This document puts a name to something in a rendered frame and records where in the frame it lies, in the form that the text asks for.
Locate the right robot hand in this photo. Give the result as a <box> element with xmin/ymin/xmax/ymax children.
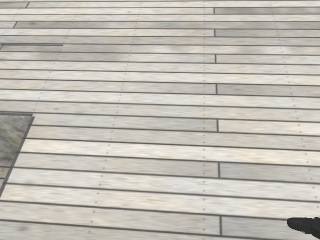
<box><xmin>287</xmin><ymin>217</ymin><xmax>320</xmax><ymax>239</ymax></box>

